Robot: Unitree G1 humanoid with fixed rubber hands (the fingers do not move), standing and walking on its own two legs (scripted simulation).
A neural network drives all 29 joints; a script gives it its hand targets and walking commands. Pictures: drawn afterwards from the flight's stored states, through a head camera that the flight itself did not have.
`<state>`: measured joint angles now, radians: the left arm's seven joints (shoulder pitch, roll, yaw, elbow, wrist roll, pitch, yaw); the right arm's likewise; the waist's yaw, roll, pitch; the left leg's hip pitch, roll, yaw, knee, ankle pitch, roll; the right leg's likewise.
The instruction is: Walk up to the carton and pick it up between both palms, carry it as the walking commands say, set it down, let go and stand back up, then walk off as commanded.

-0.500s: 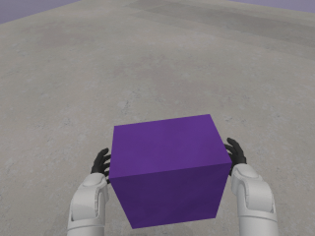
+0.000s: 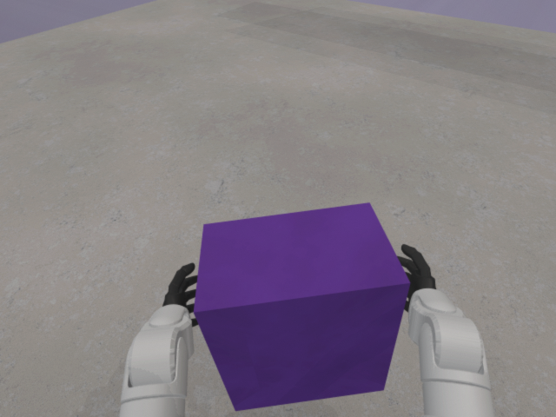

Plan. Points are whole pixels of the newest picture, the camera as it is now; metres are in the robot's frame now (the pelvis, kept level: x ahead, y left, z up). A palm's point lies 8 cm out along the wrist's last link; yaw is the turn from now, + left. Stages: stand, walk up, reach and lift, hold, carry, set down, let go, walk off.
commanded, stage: carry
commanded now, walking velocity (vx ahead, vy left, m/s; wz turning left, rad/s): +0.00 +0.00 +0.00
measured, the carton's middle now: (299, 312) +0.30 -0.02 -0.03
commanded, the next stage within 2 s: none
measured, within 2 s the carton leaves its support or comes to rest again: neither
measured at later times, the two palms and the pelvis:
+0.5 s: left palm (187, 297) +0.28 +0.15 +0.05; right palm (424, 285) +0.29 -0.19 +0.06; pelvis +0.02 -0.01 +0.00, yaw -1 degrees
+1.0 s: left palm (177, 204) +0.44 +0.19 +0.08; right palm (376, 199) +0.44 -0.15 +0.08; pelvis +0.20 +0.02 +0.01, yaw +0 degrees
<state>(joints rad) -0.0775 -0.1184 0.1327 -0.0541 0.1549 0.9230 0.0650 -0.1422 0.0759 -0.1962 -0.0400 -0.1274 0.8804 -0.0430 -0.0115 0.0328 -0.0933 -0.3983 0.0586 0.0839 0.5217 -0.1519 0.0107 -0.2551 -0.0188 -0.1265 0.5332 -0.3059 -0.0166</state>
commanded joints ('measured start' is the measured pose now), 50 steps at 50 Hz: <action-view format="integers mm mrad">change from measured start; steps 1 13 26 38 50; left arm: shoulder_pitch -627 -565 -600 -511 -568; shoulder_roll -644 -692 -737 -753 -826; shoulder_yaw -490 -578 -710 -694 -728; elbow -71 -197 -412 -428 -433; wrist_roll -209 -292 -399 -414 -445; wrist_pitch -112 -44 64 232 244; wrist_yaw -220 -230 -214 -226 -253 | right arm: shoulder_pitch -367 -453 -436 -379 -403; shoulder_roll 741 753 813 833 875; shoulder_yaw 510 622 769 781 789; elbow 163 -146 -287 -274 -336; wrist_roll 200 294 415 487 458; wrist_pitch -46 3 116 286 292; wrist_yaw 238 216 228 240 243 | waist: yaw -2 3 22 -51 -39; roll -46 17 27 2 160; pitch -201 -250 -183 -334 -18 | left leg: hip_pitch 171 182 93 631 545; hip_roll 62 78 66 56 202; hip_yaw -92 -77 -108 -37 -115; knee -86 -50 -193 -226 -409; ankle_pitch -11 120 -493 -88 -66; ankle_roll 29 24 28 39 96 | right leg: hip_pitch -44 -3 33 -64 -350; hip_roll -87 -106 -70 -88 -42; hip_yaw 118 114 133 -11 -50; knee -137 -101 -136 151 123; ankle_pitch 59 155 -421 238 57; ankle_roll -24 -26 -25 -6 44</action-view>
